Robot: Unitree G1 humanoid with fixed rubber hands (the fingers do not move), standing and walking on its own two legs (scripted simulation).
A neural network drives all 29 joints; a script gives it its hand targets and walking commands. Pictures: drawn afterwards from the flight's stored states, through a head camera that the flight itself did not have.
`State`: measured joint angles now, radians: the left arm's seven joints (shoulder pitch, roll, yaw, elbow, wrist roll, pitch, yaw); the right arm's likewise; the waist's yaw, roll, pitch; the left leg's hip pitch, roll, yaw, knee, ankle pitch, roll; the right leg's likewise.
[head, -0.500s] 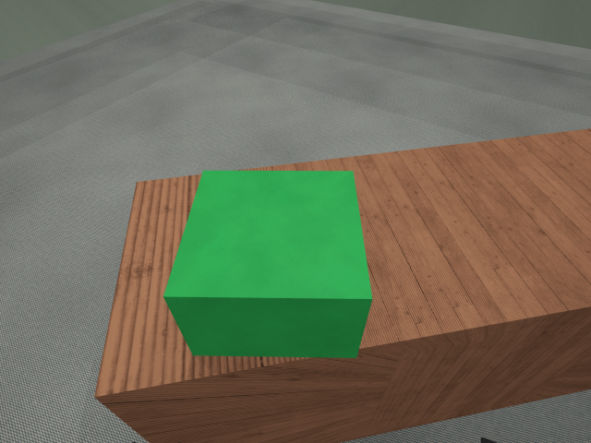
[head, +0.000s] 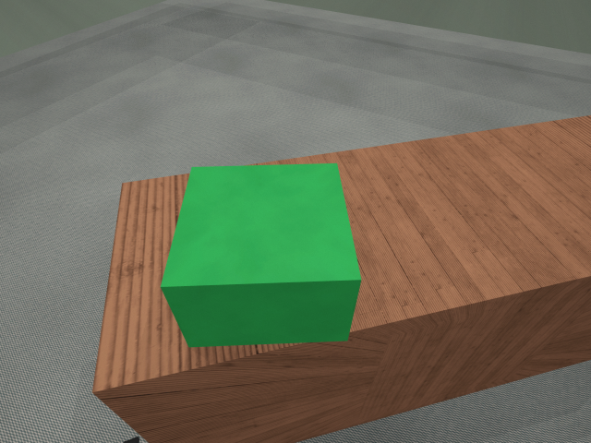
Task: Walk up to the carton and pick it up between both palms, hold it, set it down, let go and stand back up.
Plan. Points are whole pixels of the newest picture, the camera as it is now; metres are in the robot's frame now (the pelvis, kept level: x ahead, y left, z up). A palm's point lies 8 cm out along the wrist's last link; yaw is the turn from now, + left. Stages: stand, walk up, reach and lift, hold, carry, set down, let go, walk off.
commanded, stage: walk up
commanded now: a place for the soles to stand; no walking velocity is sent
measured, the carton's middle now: (266, 250) +0.47 +0.07 -0.03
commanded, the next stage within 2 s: reach and lift in 0.64 s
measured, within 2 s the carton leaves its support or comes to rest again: neither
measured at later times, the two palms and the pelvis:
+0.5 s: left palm out of the picture +0.11 +0.26 -0.09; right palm out of the picture +0.06 -0.28 -0.10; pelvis +0.00 +0.00 +0.00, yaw -2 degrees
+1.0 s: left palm out of the picture +0.17 +0.24 -0.06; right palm out of the picture +0.15 -0.27 -0.07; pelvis -0.02 -0.01 +0.00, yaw +5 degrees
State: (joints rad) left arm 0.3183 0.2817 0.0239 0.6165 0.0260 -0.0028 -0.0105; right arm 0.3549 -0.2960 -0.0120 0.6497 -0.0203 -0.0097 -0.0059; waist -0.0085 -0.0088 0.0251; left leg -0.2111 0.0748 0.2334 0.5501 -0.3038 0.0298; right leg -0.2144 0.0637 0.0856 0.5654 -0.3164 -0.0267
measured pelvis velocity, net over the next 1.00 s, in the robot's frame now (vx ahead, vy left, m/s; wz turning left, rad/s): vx -0.02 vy -0.01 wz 0.09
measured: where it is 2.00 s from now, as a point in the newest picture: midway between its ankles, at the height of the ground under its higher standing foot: outside the picture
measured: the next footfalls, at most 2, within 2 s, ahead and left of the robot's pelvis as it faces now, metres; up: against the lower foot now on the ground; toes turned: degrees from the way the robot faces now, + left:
none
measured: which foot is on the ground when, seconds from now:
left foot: down 0.00-1.00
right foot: down 0.00-1.00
